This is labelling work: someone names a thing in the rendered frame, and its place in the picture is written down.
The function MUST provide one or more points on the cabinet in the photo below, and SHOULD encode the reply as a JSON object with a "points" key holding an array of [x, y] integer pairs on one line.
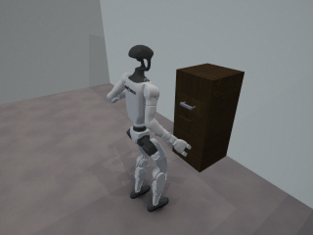
{"points": [[209, 137]]}

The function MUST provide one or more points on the robot right upper arm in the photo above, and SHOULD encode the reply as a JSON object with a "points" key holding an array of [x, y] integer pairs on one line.
{"points": [[151, 94]]}

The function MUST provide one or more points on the handle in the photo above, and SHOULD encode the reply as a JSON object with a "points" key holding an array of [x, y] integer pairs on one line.
{"points": [[186, 106], [185, 119]]}

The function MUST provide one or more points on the right robot forearm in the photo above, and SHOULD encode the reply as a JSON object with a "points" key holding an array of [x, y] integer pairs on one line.
{"points": [[159, 131]]}

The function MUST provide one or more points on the drawer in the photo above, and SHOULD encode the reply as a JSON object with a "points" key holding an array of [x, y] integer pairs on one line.
{"points": [[200, 107]]}

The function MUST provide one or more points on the robot right thigh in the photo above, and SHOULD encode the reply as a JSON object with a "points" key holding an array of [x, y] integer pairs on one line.
{"points": [[157, 153]]}

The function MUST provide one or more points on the right robot hand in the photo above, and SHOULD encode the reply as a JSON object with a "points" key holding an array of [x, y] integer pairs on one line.
{"points": [[180, 147]]}

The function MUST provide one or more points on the humanoid robot torso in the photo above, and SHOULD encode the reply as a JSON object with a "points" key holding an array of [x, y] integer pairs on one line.
{"points": [[135, 106]]}

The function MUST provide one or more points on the robot left upper arm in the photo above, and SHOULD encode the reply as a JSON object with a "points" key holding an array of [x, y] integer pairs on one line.
{"points": [[118, 88]]}

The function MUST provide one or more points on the left robot forearm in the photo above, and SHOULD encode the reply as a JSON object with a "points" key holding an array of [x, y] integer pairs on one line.
{"points": [[121, 95]]}

